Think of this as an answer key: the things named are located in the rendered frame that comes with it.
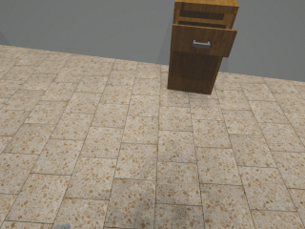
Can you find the cabinet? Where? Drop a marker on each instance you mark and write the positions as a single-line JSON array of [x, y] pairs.
[[191, 72]]

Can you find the drawer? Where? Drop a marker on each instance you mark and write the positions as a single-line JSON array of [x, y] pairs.
[[220, 37]]

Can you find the handle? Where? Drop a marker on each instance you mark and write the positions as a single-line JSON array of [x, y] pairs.
[[201, 45]]

